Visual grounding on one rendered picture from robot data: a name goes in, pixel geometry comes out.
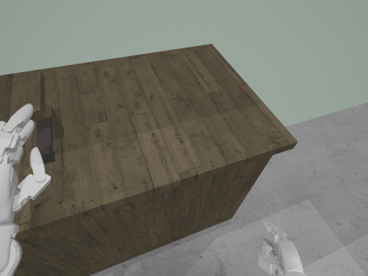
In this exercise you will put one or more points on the counter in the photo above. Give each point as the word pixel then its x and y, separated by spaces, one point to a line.
pixel 149 149

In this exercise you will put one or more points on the robot right hand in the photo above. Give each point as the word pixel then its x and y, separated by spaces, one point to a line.
pixel 284 257

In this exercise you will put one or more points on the robot left hand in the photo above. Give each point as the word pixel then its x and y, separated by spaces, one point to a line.
pixel 13 136

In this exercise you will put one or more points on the left robot forearm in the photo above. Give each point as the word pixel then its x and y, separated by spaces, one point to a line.
pixel 10 249

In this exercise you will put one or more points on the tap lever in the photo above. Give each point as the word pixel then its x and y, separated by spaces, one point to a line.
pixel 44 140

